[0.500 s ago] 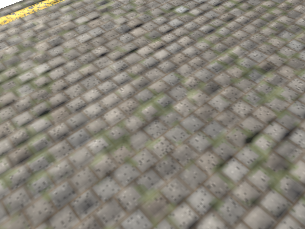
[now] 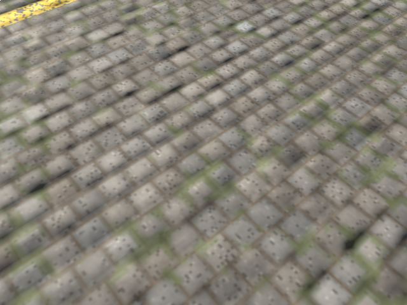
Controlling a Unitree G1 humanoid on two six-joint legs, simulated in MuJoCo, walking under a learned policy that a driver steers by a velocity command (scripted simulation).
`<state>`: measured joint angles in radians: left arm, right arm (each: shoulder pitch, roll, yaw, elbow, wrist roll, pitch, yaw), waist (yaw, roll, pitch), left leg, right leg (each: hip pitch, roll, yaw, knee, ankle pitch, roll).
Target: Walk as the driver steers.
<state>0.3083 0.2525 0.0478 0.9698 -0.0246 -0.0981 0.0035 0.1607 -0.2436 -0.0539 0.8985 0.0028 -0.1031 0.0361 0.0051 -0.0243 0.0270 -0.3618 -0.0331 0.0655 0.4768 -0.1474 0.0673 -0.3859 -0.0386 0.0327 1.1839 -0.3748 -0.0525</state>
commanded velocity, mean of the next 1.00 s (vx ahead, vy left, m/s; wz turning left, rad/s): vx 0.50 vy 0.00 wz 0.27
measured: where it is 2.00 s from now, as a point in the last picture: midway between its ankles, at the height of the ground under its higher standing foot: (185, 228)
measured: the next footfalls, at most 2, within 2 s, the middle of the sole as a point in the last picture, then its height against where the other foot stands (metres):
right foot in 0.44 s outside the picture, level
left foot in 1.00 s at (163, 253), level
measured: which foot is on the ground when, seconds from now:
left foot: down 0.00-0.46, up 0.48-0.98, down 1.00-1.00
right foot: up 0.00-0.42, down 0.44-0.98, up 1.00-1.00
